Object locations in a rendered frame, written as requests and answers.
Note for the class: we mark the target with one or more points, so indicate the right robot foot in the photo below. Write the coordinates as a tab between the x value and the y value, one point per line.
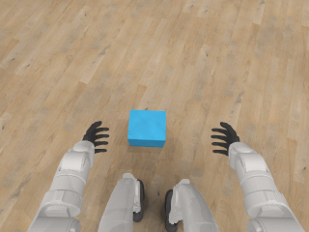
170	227

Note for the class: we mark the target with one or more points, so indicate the right robot upper arm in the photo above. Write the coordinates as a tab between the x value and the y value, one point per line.
273	224

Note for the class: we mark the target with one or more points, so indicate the left robot forearm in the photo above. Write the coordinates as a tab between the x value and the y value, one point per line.
64	198

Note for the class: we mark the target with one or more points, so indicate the right robot forearm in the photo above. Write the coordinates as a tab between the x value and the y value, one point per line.
261	196

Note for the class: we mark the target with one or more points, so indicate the left robot upper arm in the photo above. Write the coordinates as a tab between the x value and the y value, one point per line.
56	224

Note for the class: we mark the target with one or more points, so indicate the carton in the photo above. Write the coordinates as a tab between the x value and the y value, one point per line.
146	128

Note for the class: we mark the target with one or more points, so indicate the left robot thigh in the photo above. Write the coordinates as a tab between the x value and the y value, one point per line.
118	213

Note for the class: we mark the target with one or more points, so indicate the left robot hand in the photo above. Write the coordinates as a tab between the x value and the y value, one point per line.
91	135

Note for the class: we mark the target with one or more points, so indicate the right robot hand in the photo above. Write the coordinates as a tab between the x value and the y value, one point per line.
231	137

